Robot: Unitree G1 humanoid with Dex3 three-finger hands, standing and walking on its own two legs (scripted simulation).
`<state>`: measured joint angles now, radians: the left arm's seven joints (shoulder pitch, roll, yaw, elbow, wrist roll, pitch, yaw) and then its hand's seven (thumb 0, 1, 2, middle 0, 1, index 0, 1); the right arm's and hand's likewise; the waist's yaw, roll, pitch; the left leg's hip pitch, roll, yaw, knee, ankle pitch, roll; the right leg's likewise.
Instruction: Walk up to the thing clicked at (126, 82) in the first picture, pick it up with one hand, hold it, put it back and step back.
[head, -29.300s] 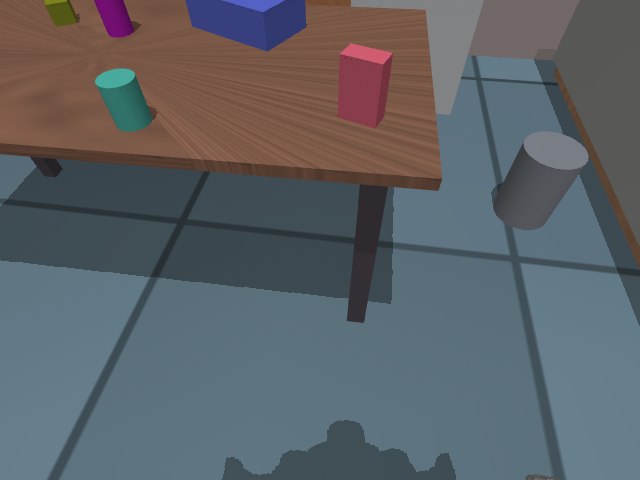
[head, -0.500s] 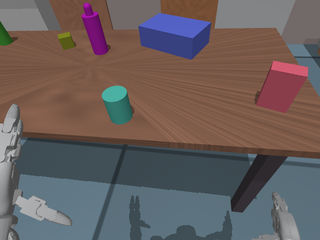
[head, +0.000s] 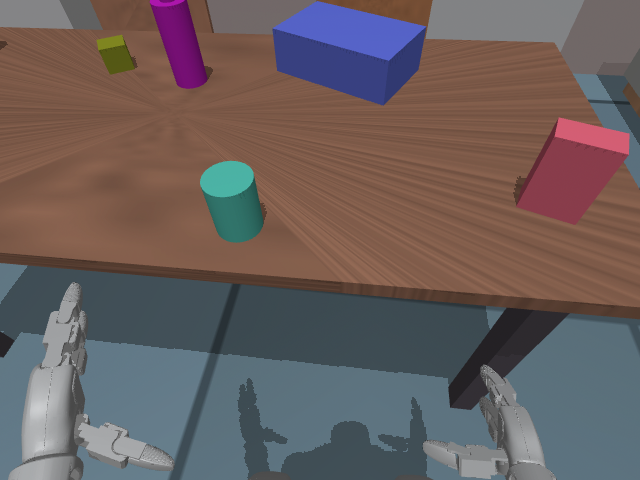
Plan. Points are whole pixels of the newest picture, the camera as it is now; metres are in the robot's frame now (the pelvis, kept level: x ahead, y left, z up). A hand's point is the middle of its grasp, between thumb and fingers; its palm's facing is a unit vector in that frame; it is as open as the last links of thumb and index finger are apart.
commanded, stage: home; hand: left
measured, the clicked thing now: (233, 202) +0.47 +0.17 +0.05
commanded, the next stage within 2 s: none
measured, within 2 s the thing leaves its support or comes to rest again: neither
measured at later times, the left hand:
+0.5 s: hand (210, 415) +0.20 +0.18 -0.08, palm faces +0.11 -0.97 -0.22, open 17.4 cm
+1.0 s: hand out of the picture +0.12 +0.24 -0.13, palm faces -0.05 -0.92 -0.38, open 17.5 cm
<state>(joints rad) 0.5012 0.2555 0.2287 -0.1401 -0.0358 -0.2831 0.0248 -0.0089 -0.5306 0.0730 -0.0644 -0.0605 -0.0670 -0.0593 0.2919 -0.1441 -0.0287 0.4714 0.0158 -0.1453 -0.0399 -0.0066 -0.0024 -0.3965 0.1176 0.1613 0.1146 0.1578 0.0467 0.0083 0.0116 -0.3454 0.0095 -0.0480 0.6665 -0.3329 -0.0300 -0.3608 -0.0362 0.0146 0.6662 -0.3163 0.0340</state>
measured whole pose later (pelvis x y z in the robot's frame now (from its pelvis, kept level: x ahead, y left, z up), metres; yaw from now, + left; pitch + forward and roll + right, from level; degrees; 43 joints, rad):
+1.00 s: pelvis +0.00 +0.00 -0.01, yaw +0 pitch +0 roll +0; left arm 0.28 0.35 -0.01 0.67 0.05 -0.03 0.03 -0.01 -0.55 0.05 -0.06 -0.05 -0.06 -0.05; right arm 0.21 -0.32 -0.02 0.78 -0.04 0.00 0.01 0.01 -0.90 -0.90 0.21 0.31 0.20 0.30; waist 0.00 0.00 -0.01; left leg -0.38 0.01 -0.05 0.79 -0.41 -0.03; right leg -0.40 -0.03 0.02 0.79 -0.38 0.03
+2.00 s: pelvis -0.02 -0.01 +0.02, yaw +0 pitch -3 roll +0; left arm 0.14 0.35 -0.01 1.13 0.02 -0.02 0.00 0.00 -0.55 0.04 -0.06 -0.05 -0.06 -0.05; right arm 0.16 -0.36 0.00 1.11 -0.01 0.01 0.01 0.01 -0.90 -0.90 0.20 0.30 0.20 0.30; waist 0.00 0.01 0.05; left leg -0.17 0.03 -0.05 0.40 -0.18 -0.04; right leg -0.19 -0.02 0.01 0.41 -0.16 0.02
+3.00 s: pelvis +0.00 -0.01 +0.03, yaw +0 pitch -3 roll +0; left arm 0.12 0.35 0.00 1.13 0.02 -0.01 0.00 0.00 -0.02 0.56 -0.18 -0.25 -0.19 -0.25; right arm 0.13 -0.36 0.01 1.12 -0.01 0.00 0.01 0.01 -0.90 -0.90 0.20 0.30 0.20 0.30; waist 0.00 0.01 0.06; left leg -0.12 0.03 -0.05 0.34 -0.18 -0.04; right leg -0.14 -0.02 0.00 0.35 -0.17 0.02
